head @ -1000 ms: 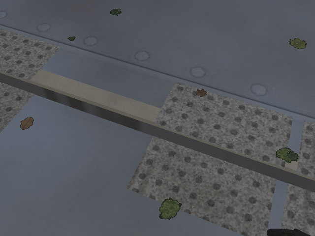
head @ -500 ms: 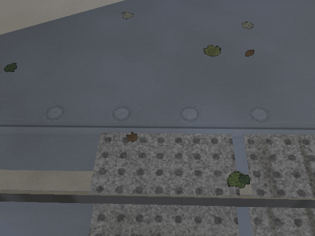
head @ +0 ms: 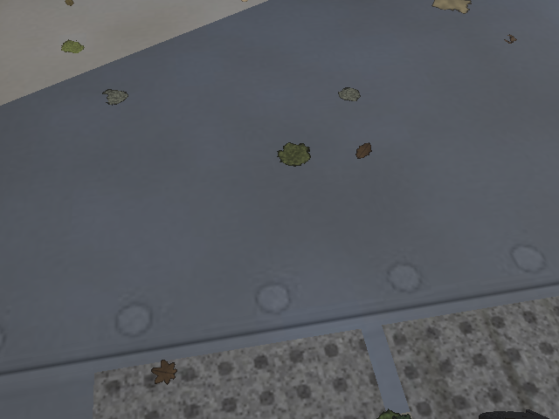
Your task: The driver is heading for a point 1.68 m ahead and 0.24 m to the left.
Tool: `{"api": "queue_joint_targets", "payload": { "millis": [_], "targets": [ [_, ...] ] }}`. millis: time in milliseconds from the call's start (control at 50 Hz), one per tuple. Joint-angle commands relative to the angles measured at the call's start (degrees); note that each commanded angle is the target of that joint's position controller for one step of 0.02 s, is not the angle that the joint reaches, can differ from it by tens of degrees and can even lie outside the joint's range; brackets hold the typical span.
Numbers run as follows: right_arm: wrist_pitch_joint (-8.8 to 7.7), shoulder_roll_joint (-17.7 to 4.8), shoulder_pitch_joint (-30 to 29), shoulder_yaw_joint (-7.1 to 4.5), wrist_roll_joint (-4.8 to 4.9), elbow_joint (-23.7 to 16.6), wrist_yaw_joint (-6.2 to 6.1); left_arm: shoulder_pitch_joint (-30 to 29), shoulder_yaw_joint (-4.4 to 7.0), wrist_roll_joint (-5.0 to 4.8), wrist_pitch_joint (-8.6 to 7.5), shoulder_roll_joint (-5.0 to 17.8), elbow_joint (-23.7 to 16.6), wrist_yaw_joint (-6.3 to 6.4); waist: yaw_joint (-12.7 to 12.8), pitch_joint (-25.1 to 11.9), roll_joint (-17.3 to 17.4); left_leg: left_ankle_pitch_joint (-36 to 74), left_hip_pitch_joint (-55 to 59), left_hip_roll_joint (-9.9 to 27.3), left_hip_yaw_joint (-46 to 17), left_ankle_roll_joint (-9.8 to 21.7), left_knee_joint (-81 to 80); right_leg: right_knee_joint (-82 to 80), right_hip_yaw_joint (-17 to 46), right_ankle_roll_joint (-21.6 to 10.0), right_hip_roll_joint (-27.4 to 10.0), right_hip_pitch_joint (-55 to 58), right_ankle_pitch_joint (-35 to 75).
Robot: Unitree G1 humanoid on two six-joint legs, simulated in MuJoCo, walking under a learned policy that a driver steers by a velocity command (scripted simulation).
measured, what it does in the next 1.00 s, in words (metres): climbs: right foot 0.10 m higher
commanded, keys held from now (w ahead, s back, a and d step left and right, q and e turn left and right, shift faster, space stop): w+e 0.42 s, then w+q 0.58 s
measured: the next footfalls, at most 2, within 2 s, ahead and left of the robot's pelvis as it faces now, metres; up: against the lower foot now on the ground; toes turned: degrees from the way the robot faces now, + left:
right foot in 0.52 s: +0.46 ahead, -0.21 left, +0.10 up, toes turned -21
left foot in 1.14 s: +0.76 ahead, -0.13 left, +0.10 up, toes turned -4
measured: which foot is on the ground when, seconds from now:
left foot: down 0.00-0.54, up 0.56-1.00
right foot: up 0.00-0.50, down 0.52-1.00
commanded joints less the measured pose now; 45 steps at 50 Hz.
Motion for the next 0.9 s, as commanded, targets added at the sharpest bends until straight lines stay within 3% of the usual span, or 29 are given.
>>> {"api": "queue_joint_targets", "payload": {
  "millis": [20,40,60,100,180,220,320,360,420,440,460,480,500,520,540,560,580,600,620,640,660,680,700,720,760,800,820,860,900],
  "targets": [
    [1.03,-11.2,12.8,-4.02,0.21,-0.4,-0.5,2.8,0.06,1.15,0.15,4.1,-5.5,0.41,-3.6,-10.3,6.9,-22.4,30.0,25.8,-41.2,9.4,-18.9,33.2,-2.9,0.3,-4.7,-30.4,-0.3],
    [1.16,-6.4,9.8,-2.78,0.72,-0.9,-0.25,-0.9,0.04,1.89,0.57,4.0,-5.9,-0.28,-4.0,-4.5,2.1,-24.6,23.1,21.9,-31.6,8.6,-19.5,33.4,-4.5,0.7,-6.6,-31.2,3.3],
    [1.11,-5.0,8.5,-2.29,0.65,-0.9,-0.3,-2.5,0.02,1.88,0.86,3.3,-6.6,-0.88,-3.2,-1.8,3.0,-20.4,18.7,18.7,-23.8,6.8,-21.1,31.7,-5.2,1.2,-8.2,-30.5,5.7],
    [0.18,-5.3,11.6,-2.36,0.76,1.2,-0.56,-4.3,-0.31,2.29,2.0,1.6,-8.2,-2.07,-3.4,-0.8,6.8,-10.3,16.3,15.9,-14.7,6.0,-21.7,34.8,-6.6,2.0,-9.1,-31.2,8.6],
    [-1.32,-5.2,15.8,-2.75,1.21,3.7,0.5,-11.2,-0.7,2.02,3.0,0.0,-12.8,-2.41,-3.8,-0.6,5.9,-0.6,18.3,17.0,-7.1,7.3,-22.3,42.4,-6.3,2.7,-8.9,-41.9,10.6],
    [-1.45,-4.9,18.4,-2.74,0.85,5.0,0.57,-15.1,-0.98,2.03,3.53,-1.2,-15.3,-1.64,-4.2,-0.1,7.2,1.4,20.5,17.6,-4.4,7.7,-22.5,48.2,-7.0,2.9,-8.4,-49.0,8.5],
    [-2.15,-5.2,24.4,-2.68,-0.15,8.2,0.21,-25.8,-1.98,2.51,4.15,-3.5,-22.9,0.59,-4.7,3.0,4.3,-0.4,27.9,19.4,0.1,6.2,-24.3,55.2,-6.6,0.0,-8.4,-66.6,1.0],
    [-2.17,-5.2,27.2,-2.35,-0.53,10.0,-0.31,-31.0,-2.96,2.44,3.77,-5.7,-25.8,1.07,-5.9,3.9,4.1,2.4,33.5,20.1,1.5,5.7,-24.9,56.6,-8.1,-1.3,-8.5,-74.3,-3.2],
    [-1.0,-3.6,28.8,-1.65,0.08,12.6,-1.6,-35.8,-4.81,2.41,2.99,-7.9,-30.4,-0.1,-5.7,3.2,4.3,8.9,35.2,16.8,7.3,4.7,-28.0,43.4,-13.1,-2.0,-11.2,-70.3,-4.0],
    [-0.3,-3.6,26.9,-1.55,0.65,12.0,-1.78,-34.3,-5.71,1.73,2.77,-8.3,-29.9,-1.42,-5.8,2.0,3.3,12.3,29.9,14.6,10.0,6.1,-31.3,31.5,-17.5,-2.2,-11.1,-59.3,0.5],
    [0.08,-3.2,25.8,-1.34,1.99,11.8,-1.84,-32.4,-6.26,0.7,2.51,-9.6,-29.7,-2.78,-4.6,0.4,2.6,25.9,22.7,15.0,11.6,7.0,-34.1,18.1,-19.5,-3.6,-10.4,-41.0,7.7],
    [0.29,-5.3,27.1,-1.7,2.63,11.5,-1.3,-27.9,-5.31,0.92,2.82,-8.1,-27.1,-3.0,-4.3,-3.8,3.9,51.2,21.7,15.1,11.4,8.1,-29.4,16.5,-24.3,-3.9,-5.1,-27.7,6.4],
    [-0.06,-11.1,26.1,-3.01,2.59,11.1,-0.59,-17.9,-4.08,0.96,2.9,-5.7,-24.2,-2.72,0.9,-9.5,9.3,76.9,25.0,17.4,10.6,7.7,-17.6,16.4,-24.3,-5.0,-1.9,-19.0,3.9],
    [-0.7,-15.8,22.7,-4.65,3.59,10.0,0.31,-3.2,-2.44,0.41,2.59,-3.0,-20.6,-2.19,8.3,-18.2,12.0,85.2,27.2,17.8,9.6,5.8,-2.9,8.9,-20.6,-6.7,-0.8,-6.9,9.3],
    [-1.73,-15.9,21.2,-5.39,5.05,8.9,1.27,3.4,-0.57,1.49,1.93,1.5,-19.0,-1.51,12.3,-24.3,12.4,65.9,20.1,15.0,7.1,3.4,15.1,1.1,-8.6,-8.0,-5.6,5.9,10.4],
    [-1.38,-4.4,26.6,-2.95,6.14,4.0,3.36,1.6,1.66,1.64,0.8,10.7,-16.9,-1.18,5.3,-32.0,-13.2,-13.7,-2.5,0.6,3.9,-1.4,45.9,-12.8,28.3,-12.4,-29.3,21.7,21.1],
    [-1.85,-5.9,23.5,-4.17,4.51,4.2,3.35,3.5,2.68,1.36,1.35,10.4,-17.1,-0.34,7.0,-37.8,-5.6,-11.4,-3.9,-2.8,-12.8,0.0,59.1,-20.7,38.5,-8.8,-29.2,19.8,31.5],
    [-1.09,-1.3,21.5,-3.82,5.26,2.2,2.07,-3.2,2.21,2.11,0.58,9.3,-15.2,-0.48,1.0,-28.5,-2.1,-6.6,-8.8,-0.9,-12.4,0.0,64.9,-19.7,30.7,-8.2,-29.8,11.3,29.2],
    [-2.77,-4.8,19.3,-3.65,-0.22,1.6,4.92,6.3,-0.75,1.15,-1.81,5.0,-5.5,-2.89,3.4,-7.3,-4.8,0.1,-18.2,-1.5,-18.9,2.1,69.5,-19.1,19.8,-5.5,-21.8,-2.8,14.8],
    [-3.31,-1.7,20.3,-2.68,-2.68,1.4,5.15,3.7,-1.32,0.8,-2.26,1.9,-2.9,-3.53,-0.3,-5.5,-3.8,-1.3,-22.1,-1.7,-17.0,4.2,71.6,-17.5,12.2,-5.8,-21.2,-5.2,13.3],
    [-3.18,1.7,21.1,-1.35,-1.46,1.8,5.5,-2.4,-2.59,2.71,-2.35,-2.2,-2.8,-4.11,-4.6,-6.0,2.2,2.8,-22.9,0.1,-17.2,6.6,74.2,-17.7,9.9,-4.9,-21.9,-11.0,10.7],
    [-2.96,3.6,21.0,-0.3,-0.19,2.1,5.86,-5.2,-3.84,4.01,-2.46,-5.6,-2.2,-4.37,-7.1,-5.6,2.8,7.0,-23.9,2.3,-17.5,8.3,71.7,-19.9,7.8,-3.0,-21.7,-14.9,11.3],
    [-2.63,4.0,20.3,0.09,1.01,2.1,6.18,-7.1,-4.39,4.57,-2.79,-7.0,-1.4,-4.25,-8.3,-5.5,2.4,10.2,-26.3,3.2,-17.7,8.7,71.8,-22.8,6.9,-1.8,-22.0,-17.0,10.7],
    [-2.22,3.2,19.0,0.07,1.61,2.2,6.02,-8.5,-4.44,4.72,-3.16,-6.6,-1.2,-3.83,-9.4,-5.8,1.9,10.5,-28.1,3.8,-17.1,8.6,69.3,-25.8,4.0,-0.3,-22.1,-17.1,10.5],
    [-2.88,0.5,14.8,-0.61,1.69,1.1,5.89,-9.7,-4.46,4.88,-5.2,-5.8,-0.5,-2.93,-10.6,-5.8,0.3,12.9,-27.4,4.8,-15.0,8.0,63.9,-28.1,-4.8,4.2,-18.9,-19.0,14.7],
    [-3.97,-3.0,9.0,-1.8,1.61,0.1,6.28,-8.8,-3.83,5.29,-6.51,-2.3,-1.2,-2.24,-8.6,-7.0,-1.4,14.8,-23.1,3.7,-10.5,5.7,54.8,-29.3,-13.6,6.2,-14.6,-19.2,22.1],
    [-4.34,-3.5,6.4,-2.15,1.91,-0.6,6.5,-6.8,-3.56,5.3,-6.66,-0.4,-1.3,-1.85,-7.3,-7.0,-3.0,14.8,-22.9,2.9,-9.1,4.3,50.6,-29.9,-15.4,6.4,-14.4,-16.8,28.5],
    [-4.44,-3.9,2.6,-2.66,2.39,-1.6,6.33,0.5,-3.05,5.86,-6.63,2.5,0.2,-1.43,-4.6,-6.5,-3.9,14.8,-28.0,1.6,-9.5,1.9,41.3,-29.8,-15.1,5.8,-17.4,-4.4,43.7],
    [-3.64,-2.9,0.8,-2.69,2.66,-2.0,5.8,5.4,-2.93,6.14,-6.17,3.4,2.1,-1.99,-3.8,-5.1,-4.3,15.3,-31.0,1.3,-9.8,1.1,31.4,-30.6,-15.8,5.7,-19.8,5.9,52.3]
  ]
}}
Velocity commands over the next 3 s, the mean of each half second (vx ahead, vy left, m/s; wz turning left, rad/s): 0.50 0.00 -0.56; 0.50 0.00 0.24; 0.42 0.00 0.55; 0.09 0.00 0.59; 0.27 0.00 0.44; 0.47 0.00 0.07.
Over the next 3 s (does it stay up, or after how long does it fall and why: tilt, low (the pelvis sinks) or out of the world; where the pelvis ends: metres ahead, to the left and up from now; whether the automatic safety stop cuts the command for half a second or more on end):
stays up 1.09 0.03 0.11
